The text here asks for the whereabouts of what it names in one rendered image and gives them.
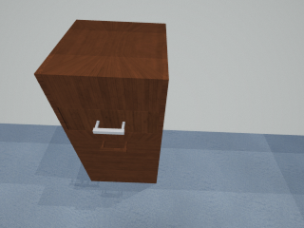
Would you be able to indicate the cabinet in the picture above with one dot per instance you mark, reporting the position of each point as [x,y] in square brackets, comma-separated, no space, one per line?
[111,65]

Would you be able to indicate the drawer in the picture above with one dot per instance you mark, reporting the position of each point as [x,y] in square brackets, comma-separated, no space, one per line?
[135,121]

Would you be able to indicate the handle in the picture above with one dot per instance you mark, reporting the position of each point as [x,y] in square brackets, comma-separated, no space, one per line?
[109,131]
[113,150]

